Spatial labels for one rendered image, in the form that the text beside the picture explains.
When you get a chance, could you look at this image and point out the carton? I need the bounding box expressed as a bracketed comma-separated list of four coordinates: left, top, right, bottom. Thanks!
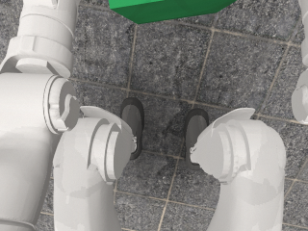
[108, 0, 237, 24]

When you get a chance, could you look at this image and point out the robot right upper arm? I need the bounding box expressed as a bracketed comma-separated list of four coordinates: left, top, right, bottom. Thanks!
[291, 68, 308, 124]

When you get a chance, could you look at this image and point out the robot left upper arm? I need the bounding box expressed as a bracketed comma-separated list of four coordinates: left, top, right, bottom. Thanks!
[0, 72, 80, 231]

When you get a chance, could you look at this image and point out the robot right foot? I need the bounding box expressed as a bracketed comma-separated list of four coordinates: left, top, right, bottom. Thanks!
[183, 108, 209, 170]

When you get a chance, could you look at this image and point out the right robot forearm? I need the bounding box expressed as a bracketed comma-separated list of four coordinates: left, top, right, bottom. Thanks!
[298, 0, 308, 66]

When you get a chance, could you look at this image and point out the left robot forearm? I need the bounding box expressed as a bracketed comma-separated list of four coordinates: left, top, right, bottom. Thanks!
[0, 0, 81, 79]

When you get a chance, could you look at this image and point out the robot right shin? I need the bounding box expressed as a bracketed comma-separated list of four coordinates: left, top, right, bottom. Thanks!
[190, 108, 287, 175]

